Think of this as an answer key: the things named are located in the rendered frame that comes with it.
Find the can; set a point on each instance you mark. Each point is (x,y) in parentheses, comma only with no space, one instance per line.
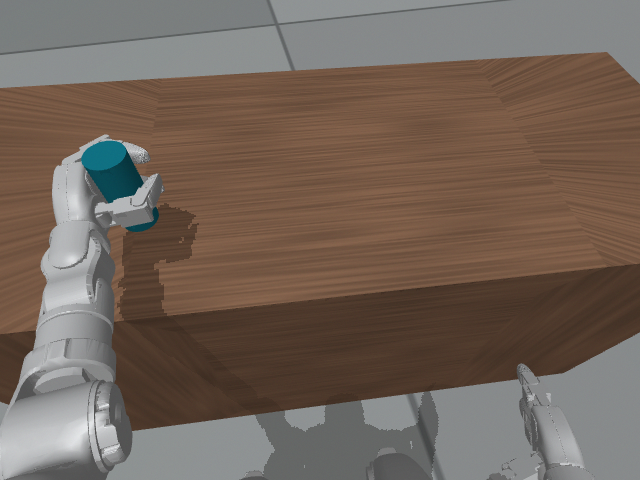
(113,171)

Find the right robot hand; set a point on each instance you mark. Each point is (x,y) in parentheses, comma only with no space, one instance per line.
(547,430)

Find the left robot arm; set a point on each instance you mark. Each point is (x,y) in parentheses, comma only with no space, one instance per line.
(67,418)

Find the left robot hand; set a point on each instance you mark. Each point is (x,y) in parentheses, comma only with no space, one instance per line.
(75,196)

